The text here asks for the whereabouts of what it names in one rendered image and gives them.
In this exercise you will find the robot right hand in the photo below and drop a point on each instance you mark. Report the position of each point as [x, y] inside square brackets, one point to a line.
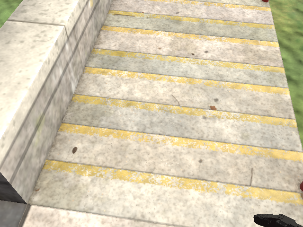
[270, 220]

